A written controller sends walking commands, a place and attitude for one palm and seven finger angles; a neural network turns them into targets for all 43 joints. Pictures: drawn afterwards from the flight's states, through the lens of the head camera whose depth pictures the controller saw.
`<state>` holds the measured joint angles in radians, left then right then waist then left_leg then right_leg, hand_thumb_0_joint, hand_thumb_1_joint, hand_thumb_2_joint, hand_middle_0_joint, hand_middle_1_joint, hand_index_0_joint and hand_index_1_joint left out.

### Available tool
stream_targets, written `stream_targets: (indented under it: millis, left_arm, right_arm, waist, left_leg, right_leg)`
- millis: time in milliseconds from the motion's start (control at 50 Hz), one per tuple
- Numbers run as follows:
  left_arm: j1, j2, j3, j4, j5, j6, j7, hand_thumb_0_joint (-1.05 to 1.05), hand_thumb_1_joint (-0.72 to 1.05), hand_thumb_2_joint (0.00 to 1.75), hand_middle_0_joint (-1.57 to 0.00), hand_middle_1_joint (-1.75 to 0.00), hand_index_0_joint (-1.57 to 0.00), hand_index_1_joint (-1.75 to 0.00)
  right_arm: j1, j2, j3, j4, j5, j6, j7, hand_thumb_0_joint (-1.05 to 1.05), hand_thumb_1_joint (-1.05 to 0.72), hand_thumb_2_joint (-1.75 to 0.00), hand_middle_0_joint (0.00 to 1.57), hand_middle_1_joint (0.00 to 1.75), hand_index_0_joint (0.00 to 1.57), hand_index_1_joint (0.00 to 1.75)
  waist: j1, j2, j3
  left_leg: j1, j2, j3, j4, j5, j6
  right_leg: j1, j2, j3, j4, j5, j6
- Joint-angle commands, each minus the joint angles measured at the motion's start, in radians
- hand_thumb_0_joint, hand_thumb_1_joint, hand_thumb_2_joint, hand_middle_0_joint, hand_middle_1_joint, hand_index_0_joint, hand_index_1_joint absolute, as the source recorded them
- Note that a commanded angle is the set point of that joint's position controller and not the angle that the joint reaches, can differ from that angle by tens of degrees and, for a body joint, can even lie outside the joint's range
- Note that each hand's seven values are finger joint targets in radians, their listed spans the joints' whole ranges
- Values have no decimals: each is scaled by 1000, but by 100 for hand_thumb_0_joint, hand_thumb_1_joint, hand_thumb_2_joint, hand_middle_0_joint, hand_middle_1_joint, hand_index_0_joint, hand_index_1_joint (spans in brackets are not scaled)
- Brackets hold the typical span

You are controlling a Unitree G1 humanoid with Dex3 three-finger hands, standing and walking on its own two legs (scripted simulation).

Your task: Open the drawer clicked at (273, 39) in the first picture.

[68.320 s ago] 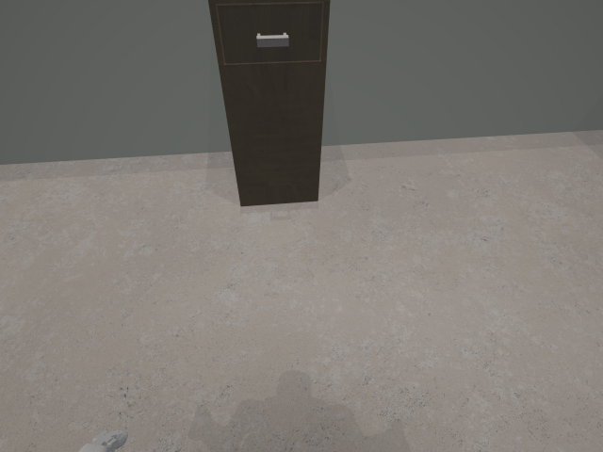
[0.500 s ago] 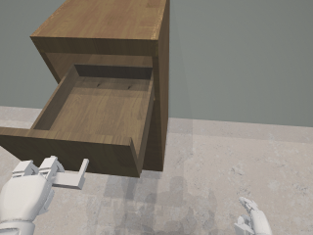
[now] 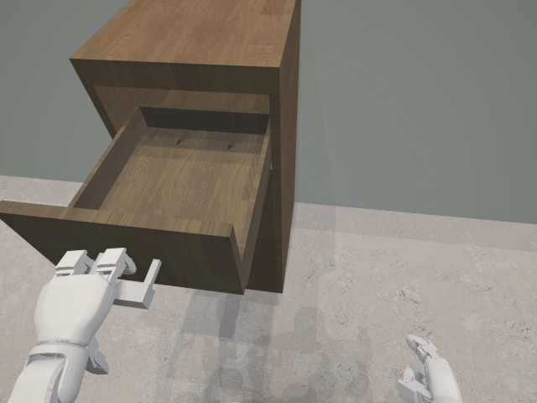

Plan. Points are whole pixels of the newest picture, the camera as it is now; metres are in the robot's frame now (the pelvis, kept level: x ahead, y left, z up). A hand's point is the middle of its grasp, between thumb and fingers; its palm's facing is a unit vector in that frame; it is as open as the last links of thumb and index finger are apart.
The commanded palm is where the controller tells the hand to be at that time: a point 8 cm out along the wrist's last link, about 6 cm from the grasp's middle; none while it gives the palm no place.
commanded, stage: lift the hand off the handle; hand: left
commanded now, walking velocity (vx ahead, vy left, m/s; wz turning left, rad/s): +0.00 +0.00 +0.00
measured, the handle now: (121, 277) +0.26 +0.25 +0.04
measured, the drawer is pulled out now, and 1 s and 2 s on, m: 0.30 0.29 0.29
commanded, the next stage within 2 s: draw the hand back to the body in 1.42 s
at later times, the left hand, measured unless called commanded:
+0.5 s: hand (91, 295) +0.23 +0.27 +0.06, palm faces +0.02 -0.02 -1.00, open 13.4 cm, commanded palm +0.20 +0.27 +0.13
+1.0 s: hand (54, 271) +0.22 +0.27 +0.14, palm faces +0.06 -0.01 -1.00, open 13.8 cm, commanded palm +0.19 +0.27 +0.20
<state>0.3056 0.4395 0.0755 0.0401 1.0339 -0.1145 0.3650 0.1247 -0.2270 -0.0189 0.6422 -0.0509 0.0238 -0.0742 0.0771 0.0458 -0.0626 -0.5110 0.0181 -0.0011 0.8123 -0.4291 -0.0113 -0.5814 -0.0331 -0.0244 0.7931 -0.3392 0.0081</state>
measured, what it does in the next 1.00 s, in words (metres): stands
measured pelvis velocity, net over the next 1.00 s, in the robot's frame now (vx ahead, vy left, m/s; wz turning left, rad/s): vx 0.00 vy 0.00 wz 0.01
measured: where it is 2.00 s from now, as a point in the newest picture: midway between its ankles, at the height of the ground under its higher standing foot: outside the picture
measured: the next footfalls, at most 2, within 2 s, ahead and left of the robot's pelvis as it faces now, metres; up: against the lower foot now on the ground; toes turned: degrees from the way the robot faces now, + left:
none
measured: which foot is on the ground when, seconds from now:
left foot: down 0.00-1.00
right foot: down 0.00-1.00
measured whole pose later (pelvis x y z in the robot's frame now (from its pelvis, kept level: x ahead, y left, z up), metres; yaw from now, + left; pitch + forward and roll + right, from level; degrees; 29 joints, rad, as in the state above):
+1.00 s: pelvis +0.00 +0.00 +0.03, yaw +1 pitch -2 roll +0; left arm 0.26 0.57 0.11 -0.21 0.86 -0.06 0.04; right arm 0.09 -0.25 0.02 0.64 -0.02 0.04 -0.08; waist 0.11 0.10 0.01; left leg -0.19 0.01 -0.01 0.51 -0.30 -0.01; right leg -0.26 -0.04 -0.04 0.52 -0.23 0.01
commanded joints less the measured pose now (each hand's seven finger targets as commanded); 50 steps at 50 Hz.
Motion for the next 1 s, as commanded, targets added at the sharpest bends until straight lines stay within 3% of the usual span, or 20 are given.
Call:
stream_targets:
  millis: [0,100,160,180,300,380,460,540,560,580,620,660,720,800,820,860,940,960,980]
  left_arm:
    - [-177,205,102,-153,-6,22,32,0,-50,30,-30,-120,-30,-120]
    - [-248,200,79,-118,-25,31,8,0,-50,30,-30,-120,-30,-120]
    - [-266,260,121,-197,-28,17,6,0,-50,30,-30,-120,-30,-120]
    - [-252,248,113,-214,-28,16,6,0,-50,30,-30,-120,-30,-120]
    - [-247,279,152,-235,-58,3,-19,0,-50,30,-30,-120,-30,-120]
    - [-270,260,126,-277,-73,-2,-38,0,-50,30,-30,-120,-30,-120]
    - [-235,324,191,-314,-88,-1,-58,0,-50,30,-30,-120,-30,-120]
    - [-228,292,162,-334,-98,13,-83,0,-50,30,-30,-120,-30,-120]
    - [-206,317,189,-329,-100,19,-90,0,-50,30,-30,-120,-30,-120]
    - [-195,291,165,-343,-105,25,-102,0,-50,30,-30,-120,-30,-120]
    - [-159,310,182,-362,-118,37,-123,0,-50,30,-30,-120,-30,-120]
    - [-180,342,206,-368,-128,48,-145,0,-50,30,-30,-120,-30,-120]
    - [-184,313,166,-391,-136,56,-182,0,-50,30,-30,-120,-30,-120]
    - [-145,349,208,-418,-165,67,-232,0,-50,30,-30,-120,-30,-120]
    - [-165,331,179,-437,-162,65,-245,0,-50,30,-30,-120,-30,-120]
    - [-183,352,199,-465,-176,64,-261,0,-50,30,-30,-120,-30,-120]
    - [-252,387,217,-418,-183,63,-293,0,-50,30,-30,-120,-30,-120]
    - [-266,403,235,-429,-186,60,-299,0,-50,30,-30,-120,-30,-120]
    - [-281,385,210,-453,-182,54,-305,0,-50,30,-30,-120,-30,-120]
  right_arm:
    - [-103,-108,-39,-140,7,-47,-13,0,-90,-90,20,30,20,30]
    - [-105,-111,-35,-135,13,-48,-22,0,-90,-90,20,30,20,30]
    - [-116,-112,-35,-144,10,-51,-28,0,-90,-90,20,30,20,30]
    - [-115,-107,-31,-146,7,-54,-27,0,-90,-90,20,30,20,30]
    - [-135,-102,-25,-144,14,-59,-33,0,-90,-90,20,30,20,30]
    - [-137,-100,-22,-152,15,-66,-32,0,-90,-90,20,30,20,30]
    - [-138,-106,-26,-150,15,-65,-32,0,-90,-90,20,30,20,30]
    - [-150,-102,-22,-151,23,-61,-25,0,-90,-90,20,30,20,30]
    - [-151,-105,-22,-152,23,-58,-24,0,-90,-90,20,30,20,30]
    - [-155,-103,-18,-157,24,-58,-22,0,-90,-90,20,30,20,30]
    - [-163,-106,-19,-160,26,-55,-20,0,-90,-90,20,30,20,30]
    - [-170,-111,-14,-159,29,-46,-21,0,-90,-90,20,30,20,30]
    - [-176,-108,-7,-163,30,-44,-17,0,-90,-90,20,30,20,30]
    - [-171,-114,-8,-164,34,-35,-13,0,-90,-90,20,30,20,30]
    - [-177,-116,-2,-169,31,-36,-12,0,-90,-90,20,30,20,30]
    - [-185,-119,2,-175,31,-38,-13,0,-90,-90,20,30,20,30]
    - [-172,-120,6,-160,35,-32,-16,0,-90,-90,20,30,20,30]
    - [-184,-122,7,-161,36,-32,-17,0,-90,-90,20,30,20,30]
    - [-182,-117,14,-169,31,-37,-13,0,-90,-90,20,30,20,30]
  waist:
    - [-19,3,-181]
    - [-28,-22,-168]
    - [-8,13,-234]
    - [-3,21,-247]
    - [-5,13,-164]
    - [-7,29,-174]
    - [12,20,-211]
    - [11,24,-164]
    - [15,10,-167]
    - [19,14,-160]
    - [31,18,-162]
    - [26,0,-140]
    - [26,12,-106]
    - [36,-12,-108]
    - [32,7,-94]
    - [29,17,-86]
    - [23,-12,-40]
    - [28,6,-53]
    - [32,28,-85]
  left_leg:
    - [65,-48,16,-146,169,17]
    - [67,-50,16,-159,156,21]
    - [110,-50,14,-174,194,20]
    - [122,-51,16,-175,213,21]
    - [117,-50,14,-209,183,20]
    - [153,-48,16,-228,202,22]
    - [185,-49,16,-247,252,18]
    - [193,-46,18,-273,258,16]
    - [198,-44,16,-282,269,14]
    - [205,-45,20,-285,278,17]
    - [216,-46,23,-296,301,18]
    - [224,-43,20,-313,300,17]
    - [239,-43,22,-333,300,19]
    - [268,-39,21,-356,325,20]
    - [272,-42,24,-361,331,20]
    - [288,-37,18,-369,330,18]
    - [279,-36,15,-396,297,19]
    - [295,-34,14,-398,300,18]
    - [307,-36,12,-401,314,18]
  right_leg:
    - [130,49,-9,-137,112,-40]
    - [138,46,-9,-154,105,-35]
    - [190,46,-4,-160,128,-39]
    - [199,42,-7,-155,148,-37]
    - [216,40,-4,-197,119,-32]
    - [231,36,-6,-212,126,-29]
    - [296,37,2,-230,175,-30]
    - [302,34,-2,-250,186,-26]
    - [321,35,-2,-256,186,-27]
    - [323,32,-6,-257,199,-24]
    - [355,31,-3,-265,230,-24]
    - [370,31,-1,-286,222,-23]
    - [371,29,-11,-301,214,-19]
    - [418,30,-11,-327,237,-18]
    - [414,28,-14,-331,243,-16]
    - [423,29,-10,-347,237,-17]
    - [419,28,-19,-373,198,-13]
    - [432,31,-10,-383,193,-16]
    - [447,22,-19,-374,199,-16]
